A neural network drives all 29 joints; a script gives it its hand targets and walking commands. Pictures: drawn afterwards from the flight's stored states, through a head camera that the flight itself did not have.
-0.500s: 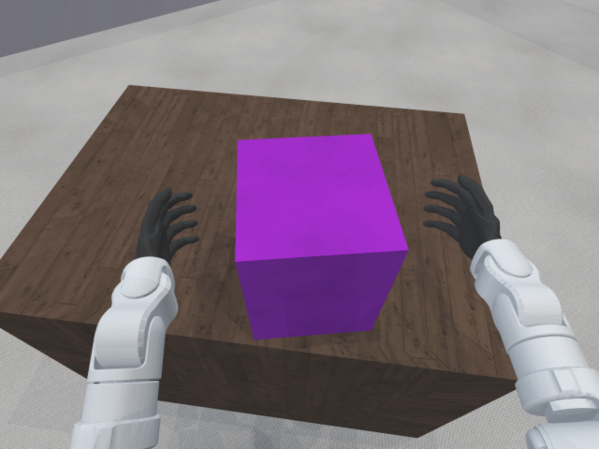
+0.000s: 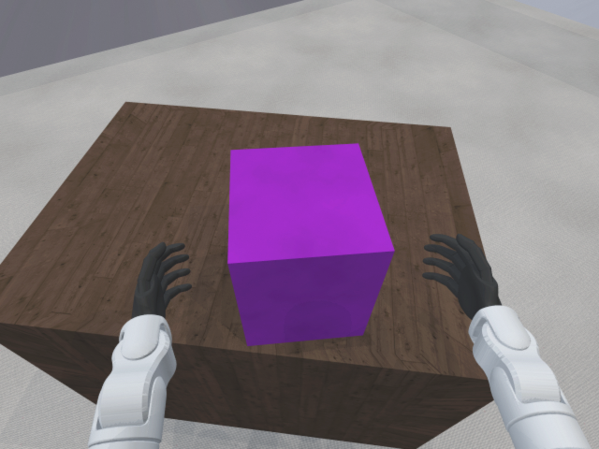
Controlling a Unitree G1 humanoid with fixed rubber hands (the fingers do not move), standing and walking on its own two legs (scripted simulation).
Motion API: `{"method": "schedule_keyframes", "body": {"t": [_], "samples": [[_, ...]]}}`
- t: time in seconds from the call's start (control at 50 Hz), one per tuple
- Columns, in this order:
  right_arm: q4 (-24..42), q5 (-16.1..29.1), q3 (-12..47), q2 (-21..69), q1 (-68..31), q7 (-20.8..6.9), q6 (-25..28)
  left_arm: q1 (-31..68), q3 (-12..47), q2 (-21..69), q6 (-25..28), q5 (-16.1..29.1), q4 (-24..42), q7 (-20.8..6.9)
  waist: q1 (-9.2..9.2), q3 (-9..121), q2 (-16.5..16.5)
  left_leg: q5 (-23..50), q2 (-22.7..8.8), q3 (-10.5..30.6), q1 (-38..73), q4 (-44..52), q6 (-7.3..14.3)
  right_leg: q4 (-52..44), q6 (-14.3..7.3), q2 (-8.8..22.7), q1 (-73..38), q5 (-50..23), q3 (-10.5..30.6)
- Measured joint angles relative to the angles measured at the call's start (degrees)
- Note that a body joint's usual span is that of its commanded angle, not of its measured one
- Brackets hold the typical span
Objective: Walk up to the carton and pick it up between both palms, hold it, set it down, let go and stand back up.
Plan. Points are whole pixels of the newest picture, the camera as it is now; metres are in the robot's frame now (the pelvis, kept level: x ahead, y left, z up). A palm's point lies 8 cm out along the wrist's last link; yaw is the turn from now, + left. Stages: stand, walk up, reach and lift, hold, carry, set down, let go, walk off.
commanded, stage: set down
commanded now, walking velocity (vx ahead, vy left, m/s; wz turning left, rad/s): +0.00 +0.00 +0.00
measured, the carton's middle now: (300, 248) +0.40 +0.05 -0.01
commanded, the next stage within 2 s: none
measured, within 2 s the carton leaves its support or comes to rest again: neither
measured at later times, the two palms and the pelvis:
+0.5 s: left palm (166, 350) +0.21 +0.21 +0.01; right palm (494, 364) +0.23 -0.21 +0.01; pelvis +0.01 +0.01 +0.00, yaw -1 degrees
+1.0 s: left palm (169, 395) +0.17 +0.20 -0.03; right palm (494, 422) +0.18 -0.22 -0.03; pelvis +0.02 +0.01 +0.00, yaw -1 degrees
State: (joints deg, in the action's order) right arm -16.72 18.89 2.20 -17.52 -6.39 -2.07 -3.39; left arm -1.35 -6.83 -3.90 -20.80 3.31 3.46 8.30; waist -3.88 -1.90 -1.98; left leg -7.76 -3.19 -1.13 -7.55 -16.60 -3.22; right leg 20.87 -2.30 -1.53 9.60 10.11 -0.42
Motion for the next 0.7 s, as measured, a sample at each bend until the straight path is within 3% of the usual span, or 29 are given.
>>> {"method": "schedule_keyframes", "body": {"t": [0.18,0.34,0.6,0.7], "samples": [[-1.2,-1.8,-1.3,1.5,4.3,-1.6,3.4,-1.7,4.3,0.5,4.5,0.3,-2.5,2.4,0.24,-0.3,0.6,-0.7,0.3,-0.6,0.1,-0.7,0.4,0.3,0.5,0.3,0.0,0.3,0.8],[0.3,-1.0,-0.1,-0.9,10.1,-2.4,8.2,-7.1,4.9,3.0,9.5,-1.9,-2.6,2.3,0.76,-0.2,1.1,-1.2,0.1,-1.5,2.4,0.3,0.5,-1.3,0.6,-0.1,-2.2,0.0,1.8],[0.0,-1.6,0.8,1.2,20.2,-4.6,15.4,-16.2,6.7,2.0,21.1,-2.2,-7.3,3.5,0.47,0.4,-0.9,-1.9,0.1,-0.9,1.1,-0.9,0.3,0.4,0.4,-0.1,-0.9,1.2,1.5],[-3.5,-1.8,1.1,1.7,20.8,-5.2,19.5,-17.3,7.8,1.9,25.3,-2.6,-8.8,3.8,0.6,0.3,-0.6,-2.7,0.1,-0.9,0.8,-2.2,0.4,1.2,0.4,-0.1,-0.8,1.6,1.5]]}}
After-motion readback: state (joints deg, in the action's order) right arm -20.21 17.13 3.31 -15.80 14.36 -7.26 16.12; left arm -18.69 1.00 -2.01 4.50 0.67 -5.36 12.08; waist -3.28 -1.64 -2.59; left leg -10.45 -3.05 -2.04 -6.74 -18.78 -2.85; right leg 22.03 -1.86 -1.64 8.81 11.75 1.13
